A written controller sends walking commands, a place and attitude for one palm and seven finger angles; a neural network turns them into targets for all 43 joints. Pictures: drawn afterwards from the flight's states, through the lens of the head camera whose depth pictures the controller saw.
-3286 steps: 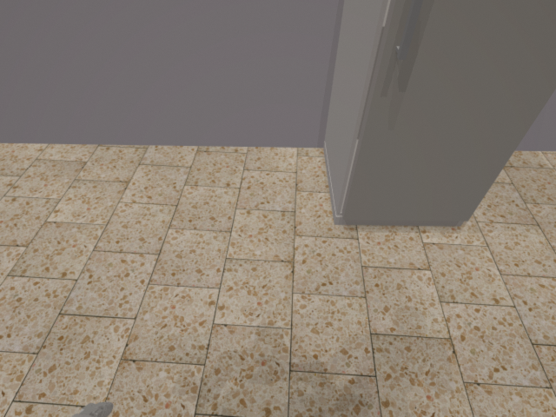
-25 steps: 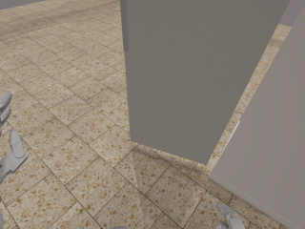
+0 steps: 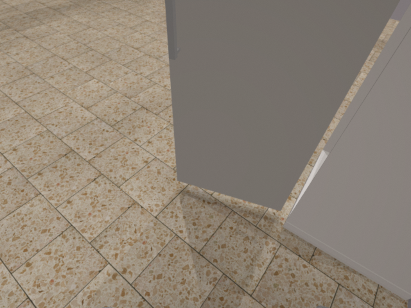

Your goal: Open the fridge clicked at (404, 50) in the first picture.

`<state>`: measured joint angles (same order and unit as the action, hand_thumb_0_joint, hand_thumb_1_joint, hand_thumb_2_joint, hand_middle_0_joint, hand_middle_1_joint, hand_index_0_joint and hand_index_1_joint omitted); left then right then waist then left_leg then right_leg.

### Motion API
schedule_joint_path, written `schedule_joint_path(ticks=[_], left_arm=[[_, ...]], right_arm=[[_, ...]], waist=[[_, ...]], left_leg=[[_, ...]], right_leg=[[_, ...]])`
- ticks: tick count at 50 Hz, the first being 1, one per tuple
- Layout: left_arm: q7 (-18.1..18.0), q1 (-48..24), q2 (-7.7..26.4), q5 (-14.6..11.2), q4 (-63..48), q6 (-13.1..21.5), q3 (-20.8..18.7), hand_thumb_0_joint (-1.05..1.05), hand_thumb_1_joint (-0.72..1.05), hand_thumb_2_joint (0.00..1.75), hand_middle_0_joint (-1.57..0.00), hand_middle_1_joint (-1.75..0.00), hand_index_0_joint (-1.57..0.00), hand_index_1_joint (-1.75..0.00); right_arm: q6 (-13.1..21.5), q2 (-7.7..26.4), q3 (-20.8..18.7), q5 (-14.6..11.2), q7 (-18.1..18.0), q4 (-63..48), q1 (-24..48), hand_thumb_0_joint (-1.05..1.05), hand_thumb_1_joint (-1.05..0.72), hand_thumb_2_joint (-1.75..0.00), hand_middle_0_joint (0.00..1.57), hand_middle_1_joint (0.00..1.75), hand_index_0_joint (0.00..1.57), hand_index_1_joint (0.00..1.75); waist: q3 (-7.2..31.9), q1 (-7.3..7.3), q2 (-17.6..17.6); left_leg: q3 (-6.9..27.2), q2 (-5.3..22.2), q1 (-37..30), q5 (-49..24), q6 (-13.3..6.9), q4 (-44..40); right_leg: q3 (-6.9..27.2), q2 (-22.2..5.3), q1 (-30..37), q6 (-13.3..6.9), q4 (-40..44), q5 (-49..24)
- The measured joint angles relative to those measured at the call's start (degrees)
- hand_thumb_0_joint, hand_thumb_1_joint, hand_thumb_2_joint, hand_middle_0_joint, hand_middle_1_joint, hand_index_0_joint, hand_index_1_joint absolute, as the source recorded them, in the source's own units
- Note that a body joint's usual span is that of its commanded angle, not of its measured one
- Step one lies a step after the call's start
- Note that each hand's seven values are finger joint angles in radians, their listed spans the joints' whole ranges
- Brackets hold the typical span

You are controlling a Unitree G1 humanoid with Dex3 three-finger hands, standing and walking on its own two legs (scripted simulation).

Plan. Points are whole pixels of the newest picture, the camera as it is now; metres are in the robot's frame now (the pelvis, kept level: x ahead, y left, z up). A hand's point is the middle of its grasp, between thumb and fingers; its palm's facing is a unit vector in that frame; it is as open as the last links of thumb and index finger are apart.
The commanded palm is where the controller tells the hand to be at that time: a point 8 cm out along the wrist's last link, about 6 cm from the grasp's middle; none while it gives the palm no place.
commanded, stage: let the arm hang, fingers relaxed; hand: left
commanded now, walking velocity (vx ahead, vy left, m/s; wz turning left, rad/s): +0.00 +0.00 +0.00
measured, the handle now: (173, 10) +0.81 +0.12 +0.21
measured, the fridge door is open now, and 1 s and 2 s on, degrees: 107 107 107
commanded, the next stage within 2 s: look to check the result in 0.82 s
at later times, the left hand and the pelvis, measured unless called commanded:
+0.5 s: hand out of the picture +0.07 +0.26 -0.15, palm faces -0.05 -0.94 -0.34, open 7.4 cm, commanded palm none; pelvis +0.02 +0.01 +0.02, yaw -1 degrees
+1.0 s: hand out of the picture +0.14 +0.25 -0.14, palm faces -0.10 -0.94 -0.33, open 7.4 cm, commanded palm none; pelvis +0.05 +0.01 +0.02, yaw -2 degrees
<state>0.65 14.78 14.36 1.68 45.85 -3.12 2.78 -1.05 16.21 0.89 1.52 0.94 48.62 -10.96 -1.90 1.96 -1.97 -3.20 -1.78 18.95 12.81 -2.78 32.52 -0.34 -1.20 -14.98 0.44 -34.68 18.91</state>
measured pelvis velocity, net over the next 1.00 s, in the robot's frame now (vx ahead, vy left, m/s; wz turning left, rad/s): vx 0.05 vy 0.01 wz -0.03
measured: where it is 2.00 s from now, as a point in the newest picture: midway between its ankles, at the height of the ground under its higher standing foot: outside the picture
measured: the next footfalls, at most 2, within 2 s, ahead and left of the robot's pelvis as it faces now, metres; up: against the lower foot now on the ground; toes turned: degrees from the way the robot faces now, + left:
none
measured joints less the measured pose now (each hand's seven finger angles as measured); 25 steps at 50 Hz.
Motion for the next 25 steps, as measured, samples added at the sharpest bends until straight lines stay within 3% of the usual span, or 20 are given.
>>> schedule_joint_path(ticks=[3,9,25], left_arm=[[-0.2,1.3,-1.4,-0.2,6.5,0.5,0.4,0.01,0.93,0.9,-0.21,-0.3,-0.2,-0.3],[-0.4,2.6,-0.1,-0.6,14.8,1.8,-1.0,0.01,0.93,0.9,-0.21,-0.3,-0.2,-0.3],[-1.1,-5.7,4.8,-0.4,19.6,3.8,-2.7,0.01,0.91,0.9,-0.2,-0.3,-0.2,-0.3]], right_arm=[[-0.2,-0.9,0.4,-0.1,-0.1,3.8,-1.2,0.01,-0.9,-0.9,0.2,0.3,0.2,0.3],[-0.1,-1.6,-0.2,-0.7,-1.1,10.2,-1.8,0.01,-0.9,-0.9,0.2,0.3,0.2,0.3],[1.2,-0.5,-1.0,-0.9,-1.1,15.3,4.8,0.0,-0.9,-0.9,0.2,0.3,0.2,0.3]], waist=[[-1.6,-1.12,-1.0],[-3.5,-2.71,-0.5],[-1.2,-2.47,2.5]], left_leg=[[0.1,0.5,-1.3,-1.5,0.0,-3.2],[0.4,0.6,-3.3,-3.1,-0.2,-7.0],[-0.8,-0.4,-7.9,-4.1,-0.8,-12.1]], right_leg=[[0.0,0.6,1.7,0.1,4.4,-2.4],[-0.3,0.8,4.6,0.2,10.2,-5.0],[0.9,-0.2,8.4,1.0,14.3,-5.9]])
